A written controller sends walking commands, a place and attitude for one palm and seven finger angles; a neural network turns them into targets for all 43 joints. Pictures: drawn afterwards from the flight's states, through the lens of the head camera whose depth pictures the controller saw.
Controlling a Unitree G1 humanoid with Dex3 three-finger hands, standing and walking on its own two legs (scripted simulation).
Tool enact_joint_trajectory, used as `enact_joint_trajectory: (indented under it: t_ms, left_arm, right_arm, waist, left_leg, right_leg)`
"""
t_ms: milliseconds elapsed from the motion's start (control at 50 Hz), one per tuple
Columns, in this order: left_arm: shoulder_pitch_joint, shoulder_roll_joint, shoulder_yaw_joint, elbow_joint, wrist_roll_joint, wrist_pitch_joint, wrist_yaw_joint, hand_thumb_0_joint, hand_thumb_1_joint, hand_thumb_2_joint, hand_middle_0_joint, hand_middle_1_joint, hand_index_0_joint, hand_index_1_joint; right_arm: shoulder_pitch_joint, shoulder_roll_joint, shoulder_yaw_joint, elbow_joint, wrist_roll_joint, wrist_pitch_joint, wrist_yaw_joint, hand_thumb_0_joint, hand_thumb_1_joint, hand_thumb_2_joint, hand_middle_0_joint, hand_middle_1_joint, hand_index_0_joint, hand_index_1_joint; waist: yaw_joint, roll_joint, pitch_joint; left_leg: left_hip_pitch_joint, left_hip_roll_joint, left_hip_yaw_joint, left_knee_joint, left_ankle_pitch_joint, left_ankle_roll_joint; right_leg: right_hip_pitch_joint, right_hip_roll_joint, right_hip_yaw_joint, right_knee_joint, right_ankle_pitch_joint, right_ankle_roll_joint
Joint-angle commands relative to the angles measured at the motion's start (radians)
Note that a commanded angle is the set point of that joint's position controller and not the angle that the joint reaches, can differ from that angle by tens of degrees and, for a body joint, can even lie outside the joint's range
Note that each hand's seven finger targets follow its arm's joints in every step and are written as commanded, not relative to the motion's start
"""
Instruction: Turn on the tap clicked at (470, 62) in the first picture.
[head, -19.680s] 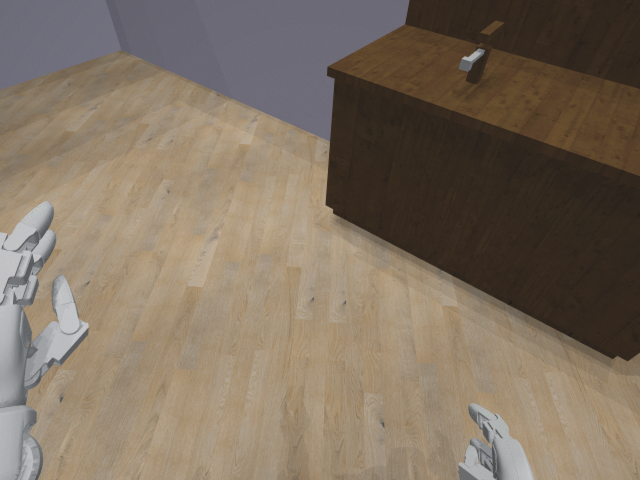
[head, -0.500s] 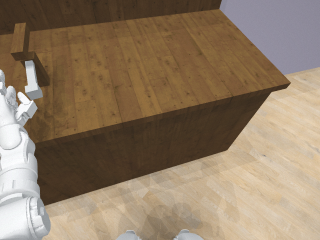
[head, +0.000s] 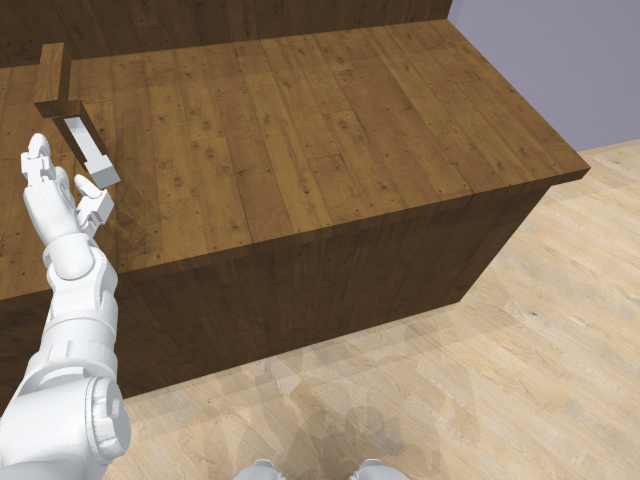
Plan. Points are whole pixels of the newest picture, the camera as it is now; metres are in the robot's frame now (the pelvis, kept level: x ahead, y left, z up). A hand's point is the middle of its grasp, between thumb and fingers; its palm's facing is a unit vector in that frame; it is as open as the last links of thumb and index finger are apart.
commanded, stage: push the lever round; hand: left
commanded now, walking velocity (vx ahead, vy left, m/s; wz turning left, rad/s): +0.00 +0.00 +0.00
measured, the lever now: (102, 172) +0.48 +0.29 +0.09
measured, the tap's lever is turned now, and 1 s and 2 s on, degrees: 19 43 64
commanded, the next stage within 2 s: none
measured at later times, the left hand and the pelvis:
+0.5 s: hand (139, 184) +0.46 +0.24 +0.08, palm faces +0.66 -0.74 -0.07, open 7.7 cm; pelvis +0.00 -0.01 +0.00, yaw +0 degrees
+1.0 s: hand (161, 171) +0.49 +0.22 +0.08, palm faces +0.74 -0.67 -0.07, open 7.7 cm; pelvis +0.00 -0.01 +0.00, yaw +0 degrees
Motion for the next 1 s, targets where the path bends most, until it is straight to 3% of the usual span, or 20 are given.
enact_joint_trajectory:
  t_ms: [0,80,120,160,220,340,400,420,440,500,560,600,640,680,700,760,800,880,960,980]
  left_arm:
    - [-0.461,0.223,-0.007,-0.233,0.039,-0.074,0.061,0.0,0.9,0.9,-0.15,-0.15,-0.15,-0.15]
    - [-0.438,0.168,-0.029,-0.241,0.054,-0.086,0.109,0.0,0.9,0.9,-0.15,-0.15,-0.15,-0.15]
    - [-0.392,0.193,0.005,-0.224,0.063,-0.08,0.134,0.0,0.9,0.9,-0.15,-0.15,-0.15,-0.15]
    - [-0.406,0.196,0.013,-0.201,0.075,-0.066,0.154,0.0,0.9,0.9,-0.15,-0.15,-0.15,-0.15]
    - [-0.444,0.161,-0.015,-0.21,0.092,-0.059,0.181,0.0,0.9,0.9,-0.15,-0.15,-0.15,-0.15]
    - [-0.493,0.167,-0.001,-0.156,0.113,-0.062,0.228,0.0,0.9,0.9,-0.15,-0.15,-0.15,-0.15]
    - [-0.501,0.16,-0.005,-0.191,0.123,-0.073,0.249,0.0,0.9,0.9,-0.15,-0.15,-0.15,-0.15]
    - [-0.508,0.131,-0.023,-0.183,0.122,-0.074,0.256,0.0,0.9,0.9,-0.15,-0.15,-0.15,-0.15]
    - [-0.49,0.145,-0.005,-0.156,0.123,-0.071,0.264,0.0,0.9,0.9,-0.15,-0.15,-0.15,-0.15]
    - [-0.566,0.139,-0.021,-0.131,0.139,-0.069,0.284,0.0,0.9,0.9,-0.15,-0.15,-0.15,-0.15]
    - [-0.561,0.154,0.003,-0.123,0.145,-0.069,0.311,0.0,0.9,0.9,-0.15,-0.15,-0.15,-0.15]
    - [-0.567,0.145,-0.001,-0.109,0.15,-0.069,0.327,0.0,0.9,0.9,-0.15,-0.15,-0.15,-0.15]
    - [-0.572,0.141,0.002,-0.093,0.153,-0.068,0.343,0.0,0.9,0.9,-0.15,-0.15,-0.15,-0.15]
    - [-0.598,0.116,-0.016,-0.086,0.161,-0.066,0.36,0.0,0.9,0.9,-0.15,-0.15,-0.15,-0.15]
    - [-0.611,0.139,0.004,-0.092,0.168,-0.071,0.37,0.0,0.9,0.9,-0.15,-0.15,-0.15,-0.15]
    - [-0.591,0.133,0.012,-0.066,0.172,-0.063,0.391,0.0,0.9,0.9,-0.15,-0.15,-0.15,-0.15]
    - [-0.615,0.145,0.019,-0.081,0.183,-0.067,0.406,0.0,0.9,0.9,-0.15,-0.15,-0.15,-0.15]
    - [-0.645,0.078,-0.027,-0.064,0.198,-0.062,0.436,0.0,0.9,0.9,-0.15,-0.15,-0.15,-0.15]
    - [-0.676,0.049,-0.033,-0.034,0.195,-0.059,0.468,0.0,0.9,0.9,-0.15,-0.15,-0.15,-0.15]
    - [-0.715,0.034,-0.05,-0.039,0.2,-0.059,0.477,0.0,0.9,0.9,-0.15,-0.15,-0.15,-0.15]
  right_arm:
    - [0.082,-0.168,-0.056,-0.065,-0.017,-0.029,-0.01,0.0,-0.9,-0.9,0.2,0.3,0.2,0.3]
    - [0.081,-0.156,-0.059,-0.061,-0.026,-0.026,0.005,0.0,-0.9,-0.9,0.2,0.3,0.2,0.3]
    - [0.079,-0.159,-0.06,-0.064,-0.027,-0.019,0.007,0.0,-0.9,-0.9,0.2,0.3,0.2,0.3]
    - [0.08,-0.156,-0.059,-0.065,-0.03,-0.011,0.008,0.0,-0.9,-0.9,0.2,0.3,0.2,0.3]
    - [0.074,-0.149,-0.06,-0.067,-0.031,-0.008,0.007,0.0,-0.9,-0.9,0.2,0.3,0.2,0.3]
    - [0.081,-0.147,-0.062,-0.048,-0.04,-0.005,0.007,0.0,-0.9,-0.9,0.2,0.3,0.2,0.3]
    - [0.084,-0.148,-0.067,-0.051,-0.045,-0.005,0.009,0.0,-0.9,-0.9,0.2,0.3,0.2,0.3]
    - [0.086,-0.143,-0.067,-0.046,-0.046,-0.006,0.012,0.0,-0.9,-0.9,0.2,0.3,0.2,0.3]
    - [0.088,-0.144,-0.068,-0.042,-0.047,-0.005,0.013,0.0,-0.9,-0.9,0.2,0.3,0.2,0.3]
    - [0.087,-0.146,-0.066,-0.032,-0.051,-0.002,0.014,0.0,-0.9,-0.9,0.2,0.3,0.2,0.3]
    - [0.091,-0.146,-0.07,-0.036,-0.055,-0.001,0.015,0.0,-0.9,-0.9,0.2,0.3,0.2,0.3]
    - [0.096,-0.146,-0.07,-0.031,-0.057,0.0,0.018,0.0,-0.9,-0.9,0.2,0.3,0.2,0.3]
    - [0.097,-0.145,-0.071,-0.03,-0.06,0.002,0.021,0.0,-0.9,-0.9,0.2,0.3,0.2,0.3]
    - [0.097,-0.143,-0.071,-0.028,-0.063,0.002,0.025,0.0,-0.9,-0.9,0.2,0.3,0.2,0.3]
    - [0.102,-0.146,-0.073,-0.025,-0.065,0.003,0.025,0.0,-0.9,-0.9,0.2,0.3,0.2,0.3]
    - [0.103,-0.144,-0.075,-0.03,-0.068,0.007,0.03,0.0,-0.9,-0.9,0.2,0.3,0.2,0.3]
    - [0.108,-0.145,-0.076,-0.028,-0.071,0.011,0.031,0.0,-0.9,-0.9,0.2,0.3,0.2,0.3]
    - [0.112,-0.142,-0.079,-0.023,-0.078,0.015,0.043,0.0,-0.9,-0.9,0.2,0.3,0.2,0.3]
    - [0.114,-0.142,-0.082,-0.016,-0.085,0.017,0.05,0.0,-0.9,-0.9,0.2,0.3,0.2,0.3]
    - [0.114,-0.143,-0.083,-0.012,-0.087,0.017,0.052,0.0,-0.9,-0.9,0.2,0.3,0.2,0.3]
  waist:
    - [-0.022,0.112,-0.371]
    - [-0.013,0.105,-0.399]
    - [-0.002,0.083,-0.396]
    - [-0.011,0.037,-0.367]
    - [-0.021,0.051,-0.359]
    - [-0.036,0.031,-0.338]
    - [-0.03,0.069,-0.398]
    - [-0.036,0.08,-0.402]
    - [-0.032,0.06,-0.386]
    - [-0.055,0.061,-0.348]
    - [-0.047,0.062,-0.394]
    - [-0.049,0.069,-0.392]
    - [-0.056,0.037,-0.397]
    - [-0.064,0.061,-0.387]
    - [-0.06,0.06,-0.394]
    - [-0.061,0.034,-0.4]
    - [-0.057,0.054,-0.407]
    - [-0.073,0.079,-0.399]
    - [-0.084,0.047,-0.392]
    - [-0.096,0.063,-0.397]
  left_leg:
    - [0.245,0.023,-0.05,-0.133,0.272,-0.037]
    - [0.258,0.023,-0.038,-0.118,0.356,-0.048]
    - [0.232,0.022,-0.031,-0.117,0.361,-0.042]
    - [0.183,0.018,-0.021,-0.12,0.324,-0.029]
    - [0.185,0.018,-0.018,-0.127,0.302,-0.024]
    - [0.148,0.014,-0.011,-0.124,0.248,-0.011]
    - [0.181,0.009,-0.008,-0.116,0.286,-0.012]
    - [0.193,0.01,-0.004,-0.114,0.301,-0.014]
    - [0.171,0.011,-0.003,-0.113,0.289,-0.011]
    - [0.14,0.008,-0.006,-0.117,0.235,-0.005]
    - [0.144,0.005,0.002,-0.113,0.25,-0.003]
    - [0.146,0.004,0.0,-0.111,0.26,-0.004]
    - [0.131,0.006,0.003,-0.107,0.253,0.0]
    - [0.135,0.006,0.007,-0.107,0.247,0.0]
    - [0.137,0.005,0.001,-0.106,0.254,-0.002]
    - [0.118,0.005,0.011,-0.103,0.261,0.002]
    - [0.123,0.005,0.009,-0.105,0.268,0.0]
    - [0.166,0.012,-0.003,-0.105,0.289,-0.011]
    - [0.159,0.015,-0.011,-0.104,0.275,-0.012]
    - [0.166,0.016,-0.014,-0.103,0.271,-0.015]
  right_leg:
    - [0.13,0.0,0.034,-0.078,0.178,-0.002]
    - [0.153,0.001,0.032,-0.068,0.23,-0.002]
    - [0.176,0.001,0.034,-0.066,0.243,-0.001]
    - [0.201,-0.002,0.039,-0.074,0.25,0.002]
    - [0.196,-0.004,0.041,-0.081,0.24,0.002]
    - [0.196,-0.008,0.049,-0.092,0.22,0.005]
    - [0.213,-0.008,0.054,-0.089,0.25,0.003]
    - [0.205,-0.008,0.05,-0.088,0.26,0.004]
    - [0.21,-0.007,0.051,-0.089,0.256,0.005]
    - [0.191,-0.012,0.054,-0.098,0.22,0.006]
    - [0.213,-0.013,0.057,-0.096,0.237,0.008]
    - [0.21,-0.011,0.057,-0.096,0.246,0.007]
    - [0.215,-0.013,0.057,-0.095,0.246,0.011]
    - [0.198,-0.013,0.056,-0.099,0.238,0.011]
    - [0.198,-0.012,0.055,-0.095,0.236,0.009]
    - [0.22,-0.012,0.057,-0.096,0.256,0.012]
    - [0.222,-0.013,0.058,-0.094,0.26,0.01]
    - [0.161,-0.008,0.04,-0.089,0.233,0.006]
    - [0.142,-0.005,0.034,-0.09,0.207,0.006]
    - [0.126,-0.007,0.033,-0.087,0.199,0.006]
